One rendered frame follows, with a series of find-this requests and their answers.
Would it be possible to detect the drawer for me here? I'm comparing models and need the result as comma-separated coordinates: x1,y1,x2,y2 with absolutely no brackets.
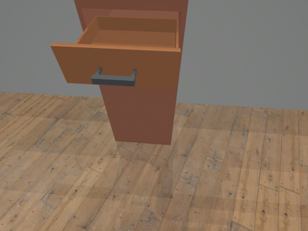
51,16,180,89

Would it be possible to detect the cabinet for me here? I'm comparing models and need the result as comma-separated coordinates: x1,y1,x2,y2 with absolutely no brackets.
74,0,188,145

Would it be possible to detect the handle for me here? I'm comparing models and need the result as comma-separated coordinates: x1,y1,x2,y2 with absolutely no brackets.
91,67,137,87

